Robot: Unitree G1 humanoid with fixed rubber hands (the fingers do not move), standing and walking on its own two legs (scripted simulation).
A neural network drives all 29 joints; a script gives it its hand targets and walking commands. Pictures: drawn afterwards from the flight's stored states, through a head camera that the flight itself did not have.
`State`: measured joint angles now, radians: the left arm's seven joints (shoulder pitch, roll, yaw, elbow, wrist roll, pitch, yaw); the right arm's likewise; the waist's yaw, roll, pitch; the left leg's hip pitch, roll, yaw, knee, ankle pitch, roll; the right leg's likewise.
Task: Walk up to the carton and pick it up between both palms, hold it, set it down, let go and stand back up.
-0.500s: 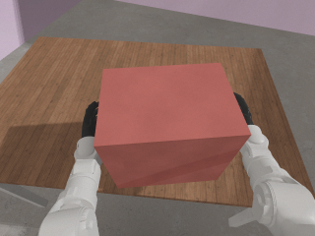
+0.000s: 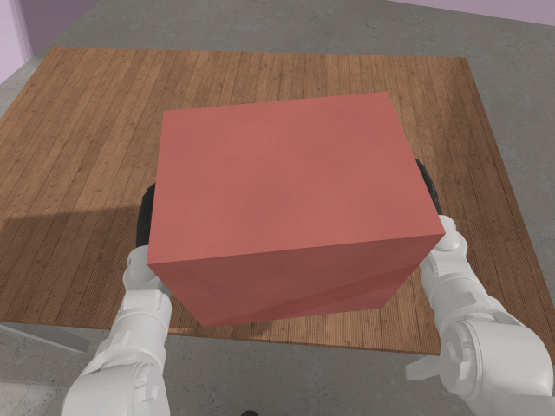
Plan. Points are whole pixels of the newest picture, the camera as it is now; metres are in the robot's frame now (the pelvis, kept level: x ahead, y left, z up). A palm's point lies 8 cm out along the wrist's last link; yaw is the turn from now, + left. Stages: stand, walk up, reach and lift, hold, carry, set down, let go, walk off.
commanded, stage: set down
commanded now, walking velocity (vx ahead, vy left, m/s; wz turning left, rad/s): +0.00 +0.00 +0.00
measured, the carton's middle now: (286, 221) +0.40 +0.05 +0.00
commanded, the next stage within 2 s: none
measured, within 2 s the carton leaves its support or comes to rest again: neither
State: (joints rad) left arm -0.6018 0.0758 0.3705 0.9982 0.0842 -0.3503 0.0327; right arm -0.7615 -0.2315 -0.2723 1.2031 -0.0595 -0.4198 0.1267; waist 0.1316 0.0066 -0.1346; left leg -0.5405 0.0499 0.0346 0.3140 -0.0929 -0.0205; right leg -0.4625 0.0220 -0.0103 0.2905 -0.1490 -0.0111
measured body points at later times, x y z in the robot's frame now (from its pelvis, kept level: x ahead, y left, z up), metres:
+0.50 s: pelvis -0.02 +0.00 -0.02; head +0.09 -0.01 +0.42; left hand +0.36 +0.26 -0.01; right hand +0.46 -0.16 -0.01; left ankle +0.01 +0.13 -0.74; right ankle -0.03 -0.11 -0.74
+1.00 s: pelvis -0.05 +0.01 -0.04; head +0.03 +0.01 +0.41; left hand +0.35 +0.27 +0.03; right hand +0.45 -0.18 +0.05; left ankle +0.01 +0.13 -0.74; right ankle -0.03 -0.11 -0.74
